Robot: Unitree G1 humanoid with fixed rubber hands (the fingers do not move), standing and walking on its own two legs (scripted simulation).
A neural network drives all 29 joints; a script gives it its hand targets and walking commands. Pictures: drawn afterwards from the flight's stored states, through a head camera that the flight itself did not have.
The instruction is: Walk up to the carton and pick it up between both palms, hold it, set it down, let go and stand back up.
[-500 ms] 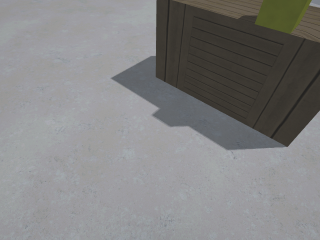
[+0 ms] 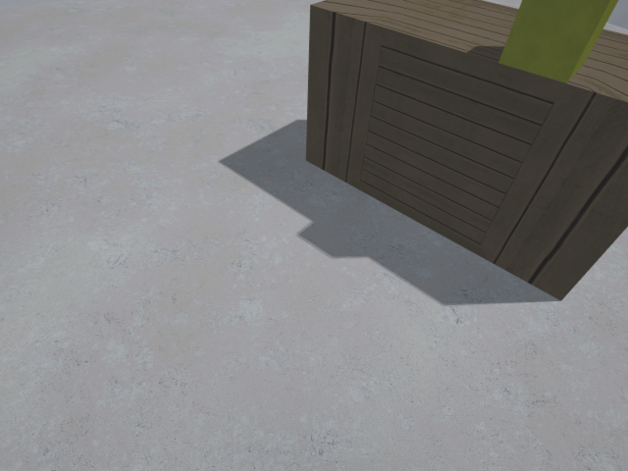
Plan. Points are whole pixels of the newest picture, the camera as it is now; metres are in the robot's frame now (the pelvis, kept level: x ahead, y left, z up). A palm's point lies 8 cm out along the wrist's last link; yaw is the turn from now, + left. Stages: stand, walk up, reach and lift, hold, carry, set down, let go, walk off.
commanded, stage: stand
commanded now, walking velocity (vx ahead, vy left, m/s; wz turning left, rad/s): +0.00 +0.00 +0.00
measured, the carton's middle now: (561, 21) +1.29 -0.77 +0.12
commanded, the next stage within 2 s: walk up in 0.36 s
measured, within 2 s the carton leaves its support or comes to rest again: neither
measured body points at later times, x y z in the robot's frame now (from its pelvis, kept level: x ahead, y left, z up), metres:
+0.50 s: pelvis +0.00 +0.00 +0.00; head +0.01 +0.01 +0.45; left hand -0.02 +0.20 -0.17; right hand -0.01 -0.20 -0.16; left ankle -0.01 +0.11 -0.74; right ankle +0.00 -0.13 -0.74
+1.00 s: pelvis +0.11 -0.12 -0.04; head +0.10 -0.15 +0.41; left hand +0.25 +0.13 -0.15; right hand +0.01 -0.36 -0.20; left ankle +0.00 +0.10 -0.73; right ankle +0.19 -0.29 -0.74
